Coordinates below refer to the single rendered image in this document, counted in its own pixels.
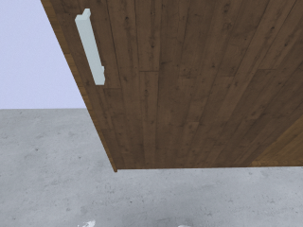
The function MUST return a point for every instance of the wardrobe door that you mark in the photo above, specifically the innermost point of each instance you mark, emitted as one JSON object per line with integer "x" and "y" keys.
{"x": 190, "y": 83}
{"x": 287, "y": 147}

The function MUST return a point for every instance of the handle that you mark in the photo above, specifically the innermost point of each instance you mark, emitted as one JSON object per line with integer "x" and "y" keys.
{"x": 87, "y": 37}

